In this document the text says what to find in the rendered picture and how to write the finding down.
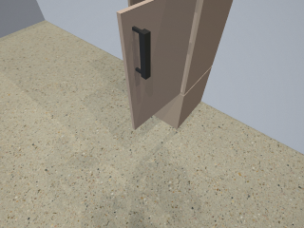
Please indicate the cupboard door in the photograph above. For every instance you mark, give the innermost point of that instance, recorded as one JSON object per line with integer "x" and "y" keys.
{"x": 170, "y": 24}

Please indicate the handle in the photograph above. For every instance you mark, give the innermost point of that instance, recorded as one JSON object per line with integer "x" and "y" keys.
{"x": 145, "y": 52}

